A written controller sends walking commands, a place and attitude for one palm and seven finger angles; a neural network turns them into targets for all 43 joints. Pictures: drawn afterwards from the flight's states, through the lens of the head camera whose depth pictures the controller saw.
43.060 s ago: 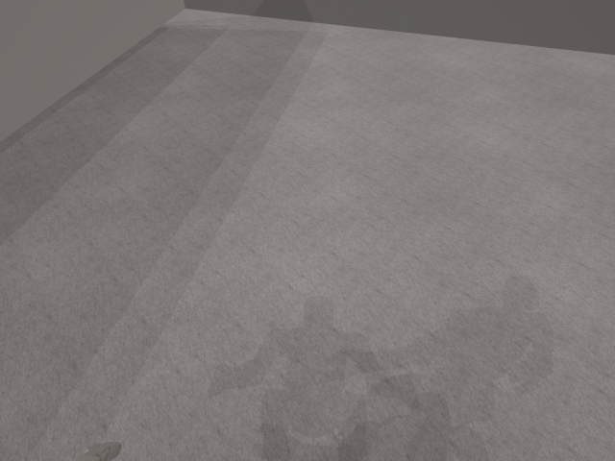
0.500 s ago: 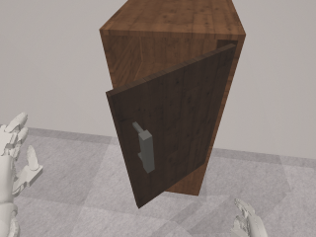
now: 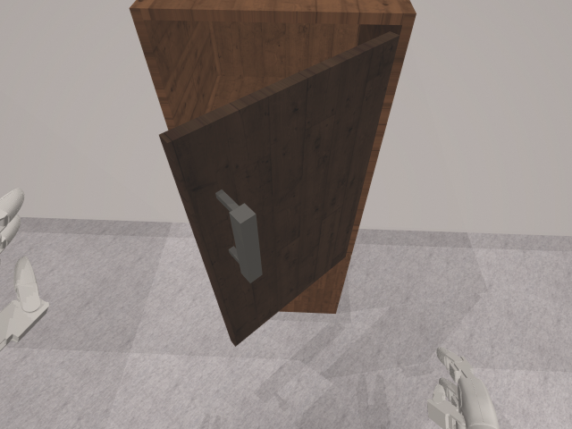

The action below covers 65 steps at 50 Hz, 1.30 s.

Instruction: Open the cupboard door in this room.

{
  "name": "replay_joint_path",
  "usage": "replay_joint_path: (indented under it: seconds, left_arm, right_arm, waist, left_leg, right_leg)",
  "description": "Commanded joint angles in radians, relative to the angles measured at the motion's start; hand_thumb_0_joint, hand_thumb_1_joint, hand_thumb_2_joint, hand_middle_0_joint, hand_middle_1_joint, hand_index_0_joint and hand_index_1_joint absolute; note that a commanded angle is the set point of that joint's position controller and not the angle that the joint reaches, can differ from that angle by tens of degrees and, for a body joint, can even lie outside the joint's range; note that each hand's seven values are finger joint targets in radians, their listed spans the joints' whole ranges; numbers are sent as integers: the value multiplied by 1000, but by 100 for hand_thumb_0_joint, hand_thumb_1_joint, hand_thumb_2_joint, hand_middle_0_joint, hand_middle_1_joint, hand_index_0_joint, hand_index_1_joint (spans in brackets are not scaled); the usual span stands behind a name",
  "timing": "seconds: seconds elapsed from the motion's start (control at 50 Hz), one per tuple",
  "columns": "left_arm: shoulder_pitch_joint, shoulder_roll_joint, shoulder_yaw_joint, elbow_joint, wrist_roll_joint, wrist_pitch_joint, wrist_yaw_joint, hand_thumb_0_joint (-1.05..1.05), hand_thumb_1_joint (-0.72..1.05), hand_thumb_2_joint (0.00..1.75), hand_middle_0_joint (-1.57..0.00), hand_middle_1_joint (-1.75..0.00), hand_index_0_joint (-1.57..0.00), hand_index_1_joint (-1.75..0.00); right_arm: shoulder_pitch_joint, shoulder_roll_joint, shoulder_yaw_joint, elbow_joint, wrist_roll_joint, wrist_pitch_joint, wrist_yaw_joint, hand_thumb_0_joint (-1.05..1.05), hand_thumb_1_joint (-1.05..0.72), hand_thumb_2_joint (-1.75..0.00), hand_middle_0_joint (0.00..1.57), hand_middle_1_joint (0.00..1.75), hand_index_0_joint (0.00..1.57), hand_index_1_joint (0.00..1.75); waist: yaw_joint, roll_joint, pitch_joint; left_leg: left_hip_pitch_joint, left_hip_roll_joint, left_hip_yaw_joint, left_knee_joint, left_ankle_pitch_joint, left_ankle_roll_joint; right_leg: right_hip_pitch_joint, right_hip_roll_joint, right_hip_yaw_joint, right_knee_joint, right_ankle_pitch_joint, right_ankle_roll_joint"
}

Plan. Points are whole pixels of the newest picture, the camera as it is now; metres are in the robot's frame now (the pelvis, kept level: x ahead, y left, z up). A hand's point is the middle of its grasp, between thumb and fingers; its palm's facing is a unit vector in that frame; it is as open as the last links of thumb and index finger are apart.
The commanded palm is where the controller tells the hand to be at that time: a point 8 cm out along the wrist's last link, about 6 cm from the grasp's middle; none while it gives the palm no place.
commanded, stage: step back with the hand held close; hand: left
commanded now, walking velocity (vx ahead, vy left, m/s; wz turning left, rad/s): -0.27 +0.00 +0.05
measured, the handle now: (238, 237) +0.35 +0.09 +0.09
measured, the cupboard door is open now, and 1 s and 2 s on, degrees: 43 43 43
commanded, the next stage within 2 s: stop stepping back and stand still in 0.80 s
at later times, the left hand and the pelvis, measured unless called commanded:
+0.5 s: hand out of the picture +0.13 +0.27 +0.17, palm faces +0.46 -0.75 -0.48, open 7.4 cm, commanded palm +0.06 +0.31 +0.18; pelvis -0.07 +0.01 -0.01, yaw +2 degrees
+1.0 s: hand out of the picture +0.05 +0.24 +0.16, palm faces +0.29 -0.78 -0.55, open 7.4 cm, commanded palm -0.03 +0.29 +0.18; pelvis -0.17 -0.01 +0.00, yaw -1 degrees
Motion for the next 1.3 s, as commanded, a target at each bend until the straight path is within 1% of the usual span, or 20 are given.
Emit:
replay_joint_path:
  seconds: [0.0, 0.18, 0.3, 0.36, 0.4, 0.44, 0.52, 0.62, 0.68, 0.72, 0.76, 0.8, 0.86, 0.88, 0.92, 1.0, 1.1, 1.14, 1.18, 1.28]
  left_arm:
    - [2, 171, 164, -205, 3, -71, 35, 0, 90, 90, -20, -30, -20, -30]
    - [-87, 147, 158, -226, 37, -96, 52, 0, 90, 90, -20, -30, -20, -30]
    - [-98, 177, 163, -231, 17, -109, 62, 0, 90, 90, -20, -30, -20, -30]
    - [-66, 178, 171, -272, 9, -114, 68, 0, 90, 90, -20, -30, -20, -30]
    - [-47, 157, 192, -297, 32, -126, 83, 0, 90, 90, -20, -30, -20, -30]
    - [-75, 178, 199, -279, 39, -120, 87, 0, 90, 90, -20, -30, -20, -30]
    - [-18, 122, 136, -235, 9, -118, 70, 0, 90, 90, -20, -30, -20, -30]
    - [-64, 147, 110, -234, -3, -96, 39, 0, 90, 90, -20, -30, -20, -30]
    - [-46, 220, 170, -227, -19, -104, 30, 0, 90, 90, -20, -30, -20, -30]
    - [-18, 231, 183, -244, -29, -94, 30, 0, 90, 90, -20, -30, -20, -30]
    - [39, 234, 203, -243, -20, -72, 26, 0, 90, 90, -20, -30, -20, -30]
    - [53, 218, 200, -256, -9, -67, 33, 0, 90, 90, -20, -30, -20, -30]
    - [36, 228, 195, -297, -9, -81, 38, 0, 90, 90, -20, -30, -20, -30]
    - [32, 240, 201, -320, -8, -92, 39, 0, 90, 90, -20, -30, -20, -30]
    - [146, 223, 202, -280, -20, -93, 30, 0, 90, 90, -20, -30, -20, -30]
    - [107, 174, 152, -324, -15, -66, 41, 0, 90, 90, -20, -30, -20, -30]
    - [31, 182, 144, -217, -8, -31, 57, 0, 90, 90, -20, -30, -20, -30]
    - [-35, 202, 137, -186, -1, -39, 48, 0, 90, 90, -20, -30, -20, -30]
    - [-102, 200, 120, -222, -5, -32, 43, 0, 90, 90, -20, -30, -20, -30]
    - [-150, 170, 90, -130, 15, -48, 48, 0, 90, 90, -20, -30, -20, -30]
  right_arm:
    - [-86, -107, -41, -167, -2, -56, -8, 0, -90, -90, 20, 30, 20, 30]
    - [-42, -118, -44, -181, -11, -89, -16, 0, -90, -90, 20, 30, 20, 30]
    - [-24, -86, -27, -139, -9, -87, -3, 0, -90, -90, 20, 30, 20, 30]
    - [-42, -104, -26, -148, -12, -84, -11, 0, -90, -90, 20, 30, 20, 30]
    - [-39, -125, -34, -163, -31, -97, -28, 0, -90, -90, 20, 30, 20, 30]
    - [-44, -97, -47, -151, -32, -115, -31, 0, -90, -90, 20, 30, 20, 30]
    - [-32, -90, -45, -94, -27, -163, -2, 0, -90, -90, 20, 30, 20, 30]
    - [-71, -112, -37, -60, -30, -157, 18, 0, -90, -90, 20, 30, 20, 30]
    - [-92, -88, -35, -89, -13, -125, 17, 0, -90, -90, 20, 30, 20, 30]
    - [-113, -70, -35, -120, 18, -112, 10, 0, -90, -90, 20, 30, 20, 30]
    - [-128, -40, -17, -138, 13, -98, 8, 0, -90, -90, 20, 30, 20, 30]
    - [-125, -36, 3, -131, 4, -85, -6, 0, -90, -90, 20, 30, 20, 30]
    - [-111, -72, -10, -112, -4, -83, -35, 0, -90, -90, 20, 30, 20, 30]
    - [-93, -96, -33, -120, 2, -87, -35, 0, -90, -90, 20, 30, 20, 30]
    - [-64, -92, -56, -130, -3, -120, -12, 0, -90, -90, 20, 30, 20, 30]
    - [-23, -91, -41, -116, -2, -151, 9, 0, -90, -90, 20, 30, 20, 30]
    - [-82, -103, -17, -113, -8, -136, -12, 0, -90, -90, 20, 30, 20, 30]
    - [-96, -92, -19, -109, -20, -119, -13, 0, -90, -90, 20, 30, 20, 30]
    - [-74, -91, -33, -79, -18, -116, -15, 0, -90, -90, 20, 30, 20, 30]
    - [-56, -77, -11, -56, -25, -123, -25, 0, -90, -90, 20, 30, 20, 30]
  waist:
    - [22, 25, -164]
    - [6, 20, -79]
    - [-6, -147, -115]
    - [-5, 14, -98]
    - [-4, 241, -80]
    - [-5, 180, -79]
    - [3, 174, -127]
    - [19, 163, -191]
    - [13, -52, -266]
    - [32, -226, -303]
    - [32, -195, -245]
    - [16, -117, -215]
    - [6, 32, -226]
    - [18, 120, -282]
    - [28, 238, -353]
    - [-2, 155, -246]
    - [-8, 156, -75]
    - [-16, -10, -41]
    - [6, -225, -61]
    - [-8, -119, -45]
  left_leg:
    - [-191, 116, -149, -114, 149, 6]
    - [-474, 136, -179, -120, -288, 59]
    - [-171, 27, -118, 190, -216, 9]
    - [-200, 84, -201, 8, -284, 28]
    - [-516, 263, -413, -298, -475, 100]
    - [-490, 333, -419, -314, -266, 135]
    - [-30, 283, -304, -154, 375, 100]
    - [78, 246, -251, -111, 523, 53]
    - [50, 116, -89, 26, 351, -20]
    - [-112, 9, -61, 265, -35, -41]
    - [-298, 7, -114, 387, -174, -42]
    - [-280, 24, -78, 263, -140, -52]
    - [-94, 56, -95, -114, 360, -44]
    - [37, 157, -184, -126, 792, -8]
    - [283, 276, -275, -88, 1095, 44]
    - [184, 242, -250, -142, 718, 49]
    - [-253, 157, -209, -335, -309, 8]
    - [-189, 52, -134, -87, -210, -36]
    - [-103, -7, -99, 391, -81, -45]
    - [-98, 42, -41, 288, -107, -10]
  right_leg:
    - [234, -46, 108, 78, 224, -2]
    - [267, -47, 149, 192, 59, 0]
    - [-77, -197, 280, -129, -313, -75]
    - [-78, -121, 185, -20, -328, -38]
    - [182, 45, 59, 348, -207, 22]
    - [160, 80, 79, 574, -246, 22]
    - [-45, 49, 48, 293, -336, 17]
    - [91, 37, 62, -41, -78, 5]
    - [128, -104, 181, -80, 393, -34]
    - [195, -230, 242, -65, 736, -64]
    - [254, -284, 254, -31, 834, -137]
    - [268, -242, 199, 0, 896, -123]
    - [257, -103, 111, 104, 716, -29]
    - [189, -23, 76, 151, 415, 20]
    - [-23, 50, 65, 245, -267, 14]
    - [-10, 50, 41, 277, -281, 18]
    - [294, 54, -26, -8, -265, 0]
    - [157, -57, 134, -225, -382, -65]
    - [-108, -277, 454, -374, -651, -181]
    - [-114, -215, 261, -284, -549, -132]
